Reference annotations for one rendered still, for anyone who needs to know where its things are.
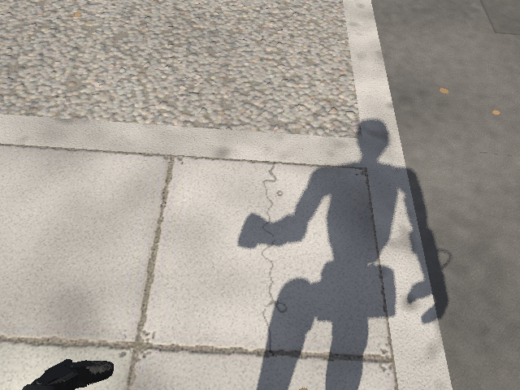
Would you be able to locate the robot left hand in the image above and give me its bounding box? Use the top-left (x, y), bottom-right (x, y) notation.
top-left (22, 359), bottom-right (114, 390)

